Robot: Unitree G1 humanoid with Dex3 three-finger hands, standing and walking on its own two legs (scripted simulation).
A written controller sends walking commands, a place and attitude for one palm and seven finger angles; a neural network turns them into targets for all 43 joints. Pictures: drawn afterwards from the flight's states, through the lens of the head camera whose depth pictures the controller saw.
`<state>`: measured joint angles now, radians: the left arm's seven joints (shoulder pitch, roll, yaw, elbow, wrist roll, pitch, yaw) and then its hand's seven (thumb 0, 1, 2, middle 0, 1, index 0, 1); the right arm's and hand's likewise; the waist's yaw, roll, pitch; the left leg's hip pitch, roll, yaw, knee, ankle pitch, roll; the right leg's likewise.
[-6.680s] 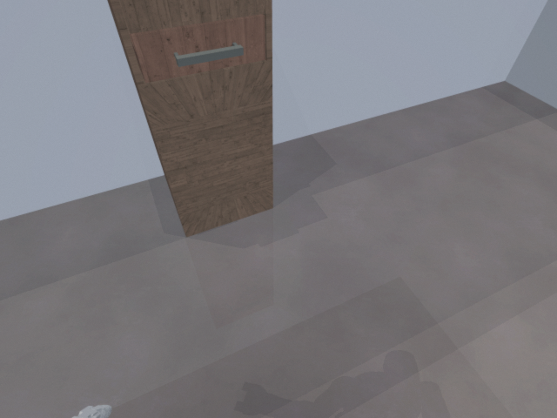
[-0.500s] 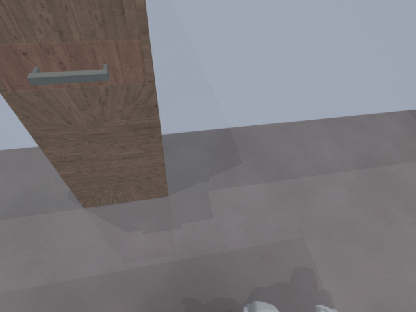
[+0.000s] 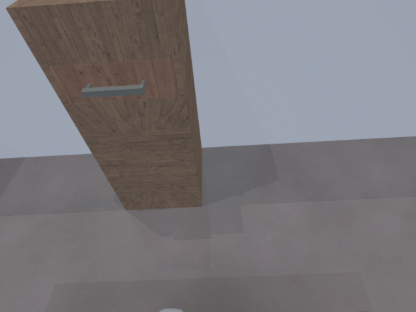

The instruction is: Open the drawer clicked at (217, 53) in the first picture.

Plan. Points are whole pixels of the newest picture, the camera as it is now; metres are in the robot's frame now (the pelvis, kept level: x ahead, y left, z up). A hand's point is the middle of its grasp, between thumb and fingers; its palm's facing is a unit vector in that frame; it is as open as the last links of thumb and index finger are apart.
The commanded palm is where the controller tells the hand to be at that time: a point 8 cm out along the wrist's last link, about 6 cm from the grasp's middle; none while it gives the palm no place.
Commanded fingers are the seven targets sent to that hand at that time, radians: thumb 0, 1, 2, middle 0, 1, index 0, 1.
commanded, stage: take the last steps up to it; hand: left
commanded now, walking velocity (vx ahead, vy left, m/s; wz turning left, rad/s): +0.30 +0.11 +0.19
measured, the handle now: (114, 87) +0.75 +0.35 +0.04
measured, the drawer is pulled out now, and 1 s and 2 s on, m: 0.00 0.00 0.00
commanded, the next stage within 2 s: come to a stop and stand still in 0.72 s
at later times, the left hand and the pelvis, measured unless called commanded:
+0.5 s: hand out of the picture +0.04 +0.29 -0.18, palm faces +0.14 -0.98 -0.17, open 7.3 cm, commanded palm none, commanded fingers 0.00 0.90 0.90 -0.20 -0.30 -0.20 -0.30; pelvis +0.07 +0.10 +0.00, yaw +4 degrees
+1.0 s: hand (126, 242) +0.32 +0.25 -0.17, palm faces +0.07 -0.97 -0.24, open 7.2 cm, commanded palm none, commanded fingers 0.00 0.90 0.90 -0.20 -0.30 -0.20 -0.30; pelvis +0.24 +0.07 -0.01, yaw +3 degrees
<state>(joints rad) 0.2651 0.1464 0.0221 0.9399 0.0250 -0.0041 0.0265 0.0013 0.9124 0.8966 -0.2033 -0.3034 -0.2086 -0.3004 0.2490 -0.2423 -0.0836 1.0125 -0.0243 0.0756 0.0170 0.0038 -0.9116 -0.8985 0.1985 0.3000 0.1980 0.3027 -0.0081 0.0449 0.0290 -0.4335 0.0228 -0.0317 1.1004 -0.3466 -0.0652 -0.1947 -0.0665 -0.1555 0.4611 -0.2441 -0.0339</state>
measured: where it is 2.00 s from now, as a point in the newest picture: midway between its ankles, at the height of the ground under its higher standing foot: outside the picture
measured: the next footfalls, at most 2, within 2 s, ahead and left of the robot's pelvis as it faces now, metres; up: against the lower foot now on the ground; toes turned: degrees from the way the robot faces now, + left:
left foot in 0.28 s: +0.06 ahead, +0.18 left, +0.00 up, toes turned +11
right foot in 0.82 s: +0.34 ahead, +0.01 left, +0.00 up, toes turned -4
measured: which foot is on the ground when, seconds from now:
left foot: up 0.00-0.26, down 0.28-0.84, up 0.86-1.00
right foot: down 0.00-0.28, up 0.30-0.80, down 0.82-1.00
